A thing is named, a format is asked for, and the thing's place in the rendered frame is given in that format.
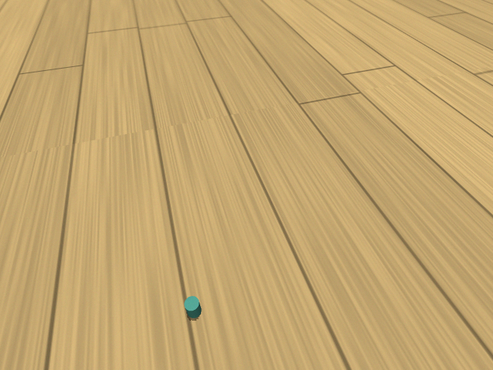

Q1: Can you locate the tin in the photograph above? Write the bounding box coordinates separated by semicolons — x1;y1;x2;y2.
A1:
184;296;202;318

